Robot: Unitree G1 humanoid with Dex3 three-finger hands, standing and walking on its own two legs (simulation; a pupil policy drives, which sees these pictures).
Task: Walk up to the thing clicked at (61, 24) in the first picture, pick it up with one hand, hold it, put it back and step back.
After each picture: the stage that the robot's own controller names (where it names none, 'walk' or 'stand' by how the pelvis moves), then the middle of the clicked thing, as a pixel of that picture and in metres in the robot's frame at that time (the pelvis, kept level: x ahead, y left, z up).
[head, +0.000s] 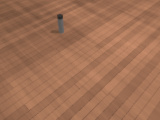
stand; (60, 24) +1.75 +0.29 -0.65
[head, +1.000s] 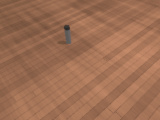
walk; (67, 34) +1.63 +0.30 -0.65
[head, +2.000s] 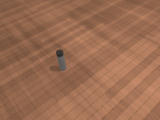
walk; (61, 60) +1.12 +0.30 -0.65
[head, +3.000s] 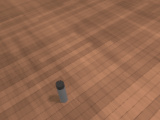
walk; (62, 92) +0.74 +0.25 -0.65
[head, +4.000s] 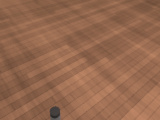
walk; (55, 119) +0.53 +0.16 -0.63
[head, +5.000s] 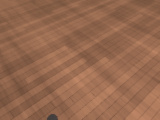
stand; out of the picture +0.47 +0.20 -0.65
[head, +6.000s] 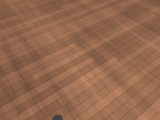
stand; out of the picture +0.44 +0.16 -0.64
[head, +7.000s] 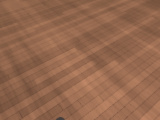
stand; out of the picture +0.45 +0.16 -0.65
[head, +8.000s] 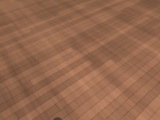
stand; out of the picture +0.45 +0.17 -0.65
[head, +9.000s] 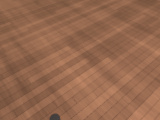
stand; out of the picture +0.47 +0.19 -0.66
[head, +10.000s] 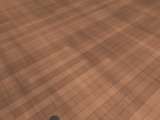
stand; out of the picture +0.45 +0.19 -0.66
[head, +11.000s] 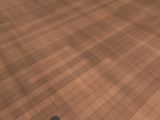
go down; out of the picture +0.45 +0.19 -0.66
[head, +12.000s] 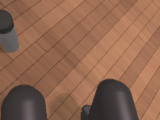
go down; (7, 34) +0.54 +0.24 -0.25
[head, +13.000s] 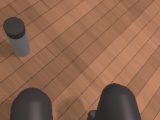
approach; (19, 40) +0.54 +0.22 -0.26
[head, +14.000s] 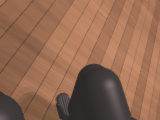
close in; out of the picture +0.52 +0.28 -0.17
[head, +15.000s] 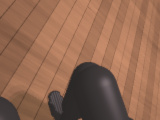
close; out of the picture +0.51 +0.29 -0.17
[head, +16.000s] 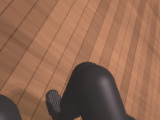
lift; out of the picture +0.48 +0.27 -0.18
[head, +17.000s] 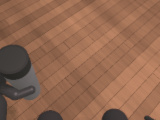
lift; (23, 78) +0.35 +0.18 +0.01
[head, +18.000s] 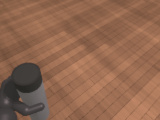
hold; (34, 97) +0.31 +0.16 +0.02
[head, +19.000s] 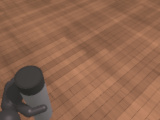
hold; (37, 98) +0.30 +0.16 +0.03
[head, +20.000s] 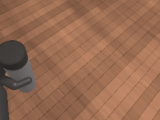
crouch; (20, 71) +0.40 +0.19 -0.03
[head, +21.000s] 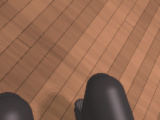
lower; out of the picture +0.54 +0.25 -0.05
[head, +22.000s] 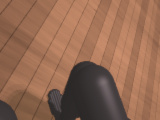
lower; out of the picture +0.50 +0.28 -0.17
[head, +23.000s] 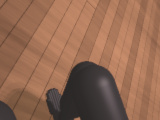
lower; out of the picture +0.50 +0.28 -0.18
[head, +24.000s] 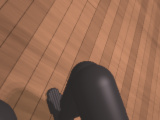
lower; out of the picture +0.49 +0.28 -0.18
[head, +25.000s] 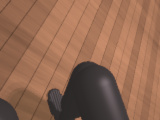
lower; out of the picture +0.49 +0.28 -0.18
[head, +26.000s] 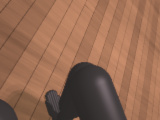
open; out of the picture +0.50 +0.26 -0.18
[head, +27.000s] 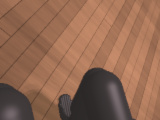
stand; out of the picture +0.49 +0.24 -0.19
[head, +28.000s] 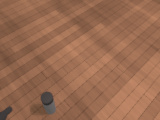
stand; (49, 104) +0.45 +0.17 -0.53
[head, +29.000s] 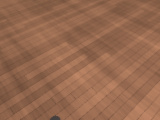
stand; out of the picture +0.44 +0.17 -0.60
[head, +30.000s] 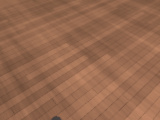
stand; out of the picture +0.44 +0.16 -0.60
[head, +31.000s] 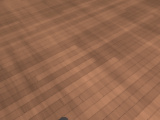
stand; out of the picture +0.45 +0.14 -0.65
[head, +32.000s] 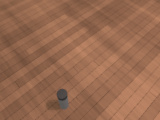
walk; (63, 99) +0.49 +0.12 -0.63
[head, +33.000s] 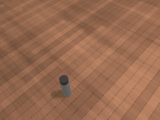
walk; (65, 86) +0.69 +0.19 -0.64
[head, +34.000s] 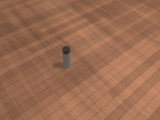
stand; (66, 57) +1.03 +0.13 -0.63
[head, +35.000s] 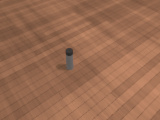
stand; (69, 59) +1.06 +0.14 -0.65
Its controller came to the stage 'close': yes
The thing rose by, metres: 0.68
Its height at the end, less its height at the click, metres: +0.00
